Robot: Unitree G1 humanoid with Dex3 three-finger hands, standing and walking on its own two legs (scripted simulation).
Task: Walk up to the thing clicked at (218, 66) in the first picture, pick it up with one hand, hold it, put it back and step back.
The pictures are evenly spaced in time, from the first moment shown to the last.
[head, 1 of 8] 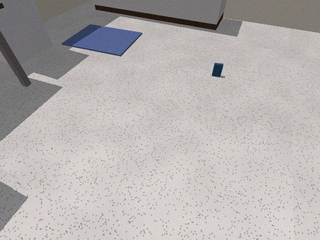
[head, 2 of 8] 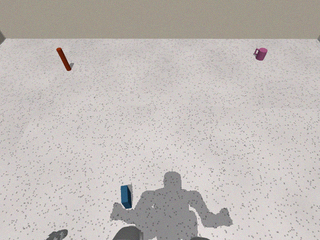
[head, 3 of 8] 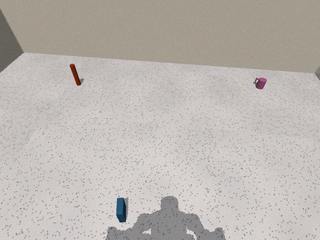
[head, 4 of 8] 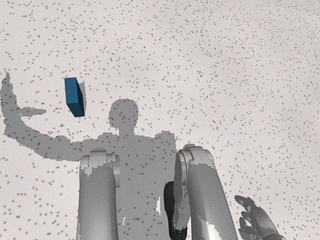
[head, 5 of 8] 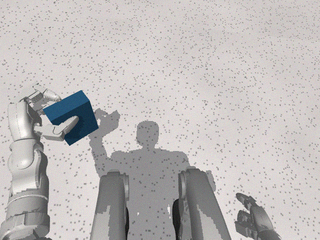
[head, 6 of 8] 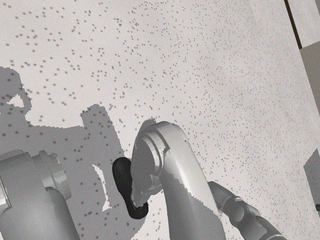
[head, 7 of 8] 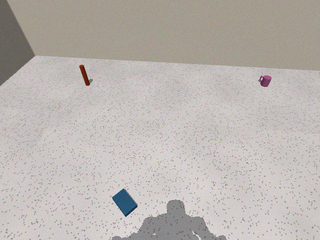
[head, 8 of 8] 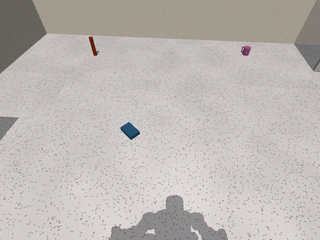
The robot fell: no
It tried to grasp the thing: yes
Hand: left
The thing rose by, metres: 0.65
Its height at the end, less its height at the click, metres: -0.05
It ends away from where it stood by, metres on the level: 0.05
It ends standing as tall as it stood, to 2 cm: no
